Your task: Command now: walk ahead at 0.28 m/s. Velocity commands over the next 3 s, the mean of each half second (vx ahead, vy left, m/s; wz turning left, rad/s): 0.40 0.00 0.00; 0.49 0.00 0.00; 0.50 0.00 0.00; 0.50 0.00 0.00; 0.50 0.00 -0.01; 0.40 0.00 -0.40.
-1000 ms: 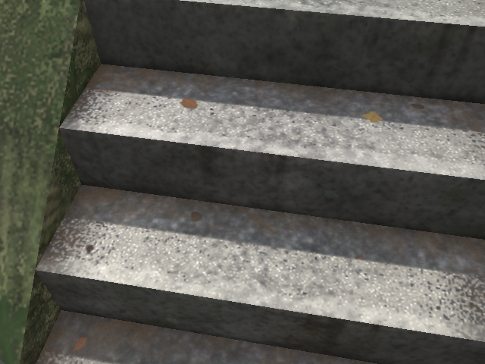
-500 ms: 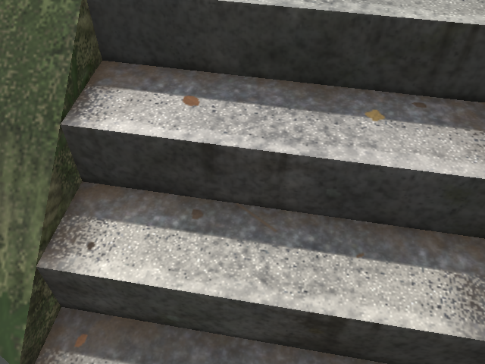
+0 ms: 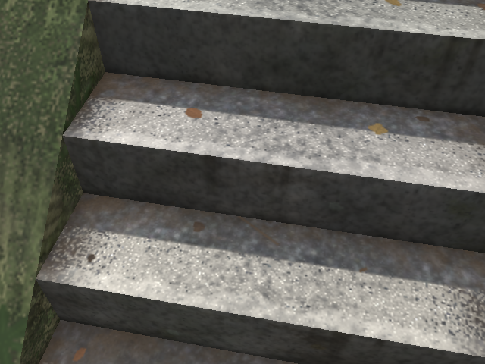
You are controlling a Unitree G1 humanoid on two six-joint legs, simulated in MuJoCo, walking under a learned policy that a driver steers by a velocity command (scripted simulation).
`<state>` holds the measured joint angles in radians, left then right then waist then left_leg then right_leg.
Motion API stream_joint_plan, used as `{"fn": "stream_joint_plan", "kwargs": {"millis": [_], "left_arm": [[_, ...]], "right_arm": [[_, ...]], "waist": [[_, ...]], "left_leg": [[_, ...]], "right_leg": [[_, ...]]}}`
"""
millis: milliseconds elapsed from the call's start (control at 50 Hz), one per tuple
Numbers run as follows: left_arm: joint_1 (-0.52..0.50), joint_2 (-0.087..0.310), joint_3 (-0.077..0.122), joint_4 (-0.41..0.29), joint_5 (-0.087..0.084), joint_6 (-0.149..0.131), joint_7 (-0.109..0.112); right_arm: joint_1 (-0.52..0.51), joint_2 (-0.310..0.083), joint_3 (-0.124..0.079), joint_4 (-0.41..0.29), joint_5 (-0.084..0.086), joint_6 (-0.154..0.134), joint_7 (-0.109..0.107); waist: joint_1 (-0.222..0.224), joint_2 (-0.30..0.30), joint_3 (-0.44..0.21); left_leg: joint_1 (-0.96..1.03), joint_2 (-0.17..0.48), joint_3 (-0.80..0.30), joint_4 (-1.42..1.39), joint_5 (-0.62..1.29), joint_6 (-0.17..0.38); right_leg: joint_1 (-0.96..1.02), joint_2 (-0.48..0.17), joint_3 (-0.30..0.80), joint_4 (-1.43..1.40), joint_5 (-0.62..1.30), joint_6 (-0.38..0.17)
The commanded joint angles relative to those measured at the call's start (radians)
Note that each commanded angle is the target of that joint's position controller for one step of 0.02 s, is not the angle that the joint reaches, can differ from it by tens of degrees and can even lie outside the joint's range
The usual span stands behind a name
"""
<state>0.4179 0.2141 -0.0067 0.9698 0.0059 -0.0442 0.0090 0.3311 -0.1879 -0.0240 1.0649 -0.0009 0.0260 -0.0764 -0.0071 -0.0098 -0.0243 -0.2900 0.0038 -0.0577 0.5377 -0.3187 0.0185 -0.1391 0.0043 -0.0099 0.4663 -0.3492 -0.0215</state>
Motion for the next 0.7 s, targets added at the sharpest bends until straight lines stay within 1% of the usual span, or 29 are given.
{"fn": "stream_joint_plan", "kwargs": {"millis": [20, 40, 80, 100, 120, 140, 160, 180, 200, 240, 280, 320, 360, 380, 400, 420, 440, 460, 480, 500, 520, 540, 560, 580, 600, 620, 640, 660, 700], "left_arm": [[0.039, 0.162, 0.043, -0.052, -0.013, -0.023, 0.002], [0.023, 0.163, 0.046, -0.060, -0.018, -0.024, 0.002], [-0.046, 0.139, 0.041, -0.091, -0.018, -0.026, 0.003], [-0.070, 0.112, 0.031, -0.109, -0.013, -0.038, 0.005], [-0.061, 0.090, 0.023, -0.122, -0.009, -0.053, 0.006], [-0.055, 0.098, 0.024, -0.114, -0.022, -0.070, 0.007], [-0.063, 0.071, 0.027, -0.104, -0.048, -0.084, -0.007], [-0.111, 0.064, 0.029, -0.132, -0.076, -0.087, -0.019], [-0.165, 0.039, 0.022, -0.161, -0.079, -0.082, -0.023], [-0.247, 0.002, 0.011, -0.202, -0.055, -0.070, -0.016], [-0.249, -0.087, -0.024, -0.239, -0.067, -0.053, -0.025], [-0.314, -0.104, -0.052, -0.310, -0.064, -0.042, -0.028], [-0.360, -0.112, -0.072, -0.376, -0.059, -0.030, -0.020], [-0.412, -0.099, -0.088, -0.447, -0.043, -0.032, -0.021], [-0.467, -0.095, -0.095, -0.486, -0.019, -0.034, -0.021], [-0.476, -0.120, -0.123, -0.519, 0.021, -0.036, -0.021], [-0.494, -0.098, -0.115, -0.512, 0.023, -0.038, -0.013], [-0.434, -0.037, -0.077, -0.503, -0.009, -0.050, -0.008], [-0.241, 0.061, -0.027, -0.427, -0.019, -0.042, 0.000], [-0.135, 0.130, 0.001, -0.404, -0.016, -0.041, -0.007], [-0.003, 0.218, 0.035, -0.344, 0.016, -0.040, -0.017], [0.193, 0.400, 0.087, -0.202, 0.037, -0.016, -0.003], [0.236, 0.348, 0.079, -0.140, 0.060, -0.004, 0.026], [0.132, 0.246, 0.060, -0.110, 0.013, -0.006, 0.012], [0.035, 0.135, 0.040, -0.049, -0.010, -0.003, -0.014], [-0.019, 0.007, 0.014, 0.014, 0.000, -0.003, -0.031], [-0.080, -0.087, -0.007, 0.051, 0.020, -0.003, -0.031], [-0.089, -0.129, -0.018, 0.083, 0.037, -0.005, -0.035], [-0.066, -0.116, -0.018, 0.131, 0.032, -0.011, -0.053]], "right_arm": [[0.016, -0.053, -0.004, -0.054, -0.001, -0.043, 0.011], [0.029, -0.052, -0.003, -0.058, 0.002, -0.053, 0.016], [0.065, -0.081, -0.012, -0.051, 0.006, -0.060, 0.023], [0.118, -0.126, -0.029, -0.039, 0.009, -0.063, 0.024], [0.227, -0.216, -0.062, -0.019, 0.006, -0.062, 0.023], [0.404, -0.257, -0.081, 0.005, -0.005, -0.060, 0.021], [0.412, -0.237, -0.071, 0.003, -0.029, -0.073, 0.021], [0.326, -0.200, -0.058, -0.018, -0.035, -0.087, 0.024], [0.279, -0.152, -0.045, -0.025, -0.022, -0.092, 0.028], [0.268, -0.076, -0.015, -0.002, -0.015, -0.087, 0.045], [0.308, -0.074, -0.002, 0.043, -0.002, -0.068, 0.046], [0.266, -0.077, 0.007, 0.035, 0.004, -0.062, 0.044], [0.245, -0.088, 0.017, 0.031, 0.001, -0.062, 0.043], [0.164, -0.107, 0.023, 0.001, 0.017, -0.060, 0.038], [0.133, -0.114, 0.024, -0.024, 0.004, -0.062, 0.031], [0.068, -0.188, 0.000, -0.059, 0.029, -0.070, 0.026], [0.127, -0.213, -0.009, -0.041, 0.045, -0.065, 0.025], [0.190, -0.250, -0.013, -0.016, 0.064, -0.080, 0.035], [0.203, -0.275, -0.010, 0.009, 0.033, -0.081, 0.042], [0.193, -0.322, -0.026, 0.017, 0.027, -0.074, 0.042], [0.211, -0.269, -0.025, 0.019, 0.017, -0.082, 0.028], [0.218, -0.095, -0.003, -0.049, -0.006, -0.103, 0.049], [0.220, -0.034, -0.013, -0.018, -0.004, -0.136, 0.097], [0.140, 0.048, -0.008, -0.078, 0.020, -0.150, 0.125], [-0.033, 0.054, 0.005, -0.164, 0.023, -0.143, 0.127], [-0.105, 0.050, 0.018, -0.219, 0.014, -0.129, 0.120], [-0.053, 0.042, 0.021, -0.215, 0.007, -0.105, 0.110], [0.001, 0.060, 0.038, -0.212, 0.012, -0.097, 0.112], [0.047, 0.100, 0.064, -0.192, 0.015, -0.093, 0.102]], "waist": [[-0.005, -0.128, 0.147], [-0.017, -0.130, 0.146], [-0.050, -0.064, 0.159], [-0.071, 0.025, 0.125], [-0.091, 0.197, 0.061], [-0.170, 0.288, -0.032], [-0.150, 0.289, -0.014], [-0.105, 0.211, 0.051], [-0.090, 0.190, 0.091], [-0.081, 0.106, 0.114], [-0.060, 0.125, 0.134], [-0.037, 0.072, 0.186], [-0.019, 0.082, 0.224], [0.032, 0.062, 0.241], [0.031, 0.061, 0.210], [0.070, 0.026, 0.140], [0.051, 0.060, 0.022], [0.075, 0.163, -0.060], [0.170, 0.272, -0.183], [0.232, 0.383, -0.234], [0.247, 0.352, -0.242], [0.203, -0.386, -0.303], [0.181, -0.388, -0.368], [0.122, -0.269, -0.213], [0.070, -0.164, 0.018], [0.016, -0.074, 0.135], [-0.044, -0.025, 0.139], [-0.068, -0.051, 0.124], [-0.097, -0.014, 0.112]], "left_leg": [[-0.100, -0.043, 0.083, 0.075, -0.073, 0.042], [-0.096, -0.035, 0.089, 0.082, -0.071, 0.049], [-0.003, -0.046, 0.073, -0.029, -0.020, 0.076], [0.075, -0.015, -0.011, -0.078, 0.135, 0.103], [0.249, 0.079, -0.180, -0.126, 0.329, 0.175], [0.423, 0.254, -0.438, -0.259, 0.428, 0.304], [0.429, 0.372, -0.609, -0.314, 0.400, 0.391], [0.432, 0.368, -0.538, -0.282, 0.266, 0.364], [0.428, 0.363, -0.457, -0.284, 0.172, 0.311], [0.382, 0.340, -0.334, -0.313, 0.165, 0.225], [0.315, 0.349, -0.290, -0.357, 0.114, 0.219], [0.257, 0.346, -0.224, -0.391, 0.022, 0.185], [0.176, 0.345, -0.163, -0.425, -0.023, 0.167], [0.002, 0.273, -0.066, -0.452, -0.069, 0.131], [-0.156, 0.231, -0.013, -0.526, -0.002, 0.139], [-0.376, 0.206, 0.035, -0.668, 0.092, 0.134], [-0.351, 0.193, 0.073, -0.687, 0.335, 0.160], [-0.211, 0.189, 0.097, -0.548, 0.947, 0.173], [0.034, 0.226, 0.120, -0.340, 1.634, 0.161], [0.261, 0.225, 0.104, -0.125, 1.877, 0.139], [0.243, 0.231, 0.012, 0.135, 1.716, 0.120], [-0.124, -0.025, -0.008, 0.581, 0.646, 0.072], [-0.293, -0.184, -0.286, 1.145, 0.180, 0.043], [-0.486, -0.158, -0.315, 1.376, 0.195, 0.070], [-0.617, -0.089, -0.186, 1.411, 0.219, 0.115], [-0.671, -0.040, -0.117, 1.437, 0.257, 0.137], [-0.618, -0.025, -0.134, 1.443, 0.311, 0.150], [-0.654, -0.052, -0.155, 1.549, 0.292, 0.165], [-0.755, -0.064, -0.182, 1.531, 0.350, 0.192]], "right_leg": [[-0.108, -0.185, 0.254, -0.242, -0.215, -0.156], [-0.100, -0.208, 0.266, -0.230, -0.142, -0.173], [-0.144, -0.128, 0.149, -0.128, 0.088, -0.139], [-0.167, -0.048, 0.049, 0.026, 0.303, -0.092], [-0.303, 0.043, -0.056, 0.282, 0.400, -0.015], [-0.453, 0.099, -0.068, 0.616, 0.123, 0.044], [-0.595, 0.085, 0.030, 1.009, -0.226, 0.059], [-0.776, 0.015, 0.105, 1.197, -0.225, 0.020], [-0.918, -0.031, 0.114, 1.316, -0.198, -0.013], [-1.048, -0.075, 0.066, 1.512, -0.225, -0.039], [-1.180, -0.078, 0.046, 1.852, -0.299, -0.037], [-1.317, -0.107, 0.093, 1.876, -0.274, -0.022], [-1.398, -0.094, 0.107, 1.931, -0.237, 0.002], [-1.292, -0.129, 0.080, 1.683, -0.158, 0.006], [-1.103, -0.132, -0.011, 1.549, -0.035, 0.021], [-0.688, -0.164, -0.073, 1.191, 0.024, -0.004], [-0.424, -0.090, -0.176, 1.105, 0.006, -0.014], [-0.268, -0.005, -0.246, 1.071, -0.108, -0.028], [-0.212, 0.043, -0.244, 1.062, -0.176, -0.052], [-0.250, 0.060, -0.155, 0.790, -0.191, -0.070], [-0.163, 0.024, 0.124, 0.547, -0.191, -0.129], [0.075, -0.259, 0.749, 0.013, -0.073, -0.247], [0.064, -0.382, 1.251, -0.330, -0.272, -0.274], [-0.040, -0.391, 1.176, -0.326, -0.586, -0.218], [-0.209, -0.339, 0.942, -0.217, -0.669, -0.177], [-0.378, -0.304, 0.697, -0.107, -0.535, -0.149], [-0.462, -0.248, 0.494, -0.033, -0.388, -0.094], [-0.437, -0.230, 0.406, -0.054, -0.244, -0.083], [-0.370, -0.199, 0.212, -0.042, -0.003, -0.042]]}}
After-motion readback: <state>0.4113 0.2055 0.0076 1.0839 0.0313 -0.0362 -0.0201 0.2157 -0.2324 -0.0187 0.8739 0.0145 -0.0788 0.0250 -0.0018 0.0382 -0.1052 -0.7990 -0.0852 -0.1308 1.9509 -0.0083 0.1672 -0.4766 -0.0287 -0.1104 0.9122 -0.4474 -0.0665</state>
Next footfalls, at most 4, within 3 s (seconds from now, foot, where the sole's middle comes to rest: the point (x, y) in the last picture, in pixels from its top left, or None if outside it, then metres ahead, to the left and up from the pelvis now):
0.52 right None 0.30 -0.19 -0.58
1.08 left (276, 266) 0.60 -0.05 -0.39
1.52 right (374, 146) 0.79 -0.26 -0.20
2.04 left None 1.11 -0.03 -0.01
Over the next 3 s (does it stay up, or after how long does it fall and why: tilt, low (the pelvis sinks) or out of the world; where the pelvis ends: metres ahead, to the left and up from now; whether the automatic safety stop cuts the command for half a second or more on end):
stays up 1.41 -0.11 1.00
